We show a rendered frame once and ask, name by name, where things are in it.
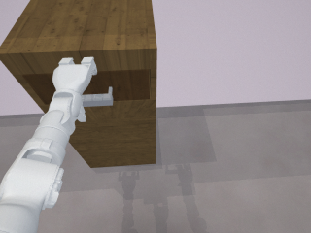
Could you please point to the drawer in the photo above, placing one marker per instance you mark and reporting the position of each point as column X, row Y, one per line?
column 126, row 84

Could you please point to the cabinet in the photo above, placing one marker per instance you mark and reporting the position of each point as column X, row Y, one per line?
column 119, row 35

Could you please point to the robot left upper arm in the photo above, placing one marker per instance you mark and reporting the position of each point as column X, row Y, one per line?
column 33, row 186

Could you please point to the handle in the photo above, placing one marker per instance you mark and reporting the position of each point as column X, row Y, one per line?
column 95, row 100

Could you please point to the left robot forearm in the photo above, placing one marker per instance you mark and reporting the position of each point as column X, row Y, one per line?
column 51, row 137

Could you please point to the robot left hand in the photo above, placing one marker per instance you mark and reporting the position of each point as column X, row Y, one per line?
column 76, row 77

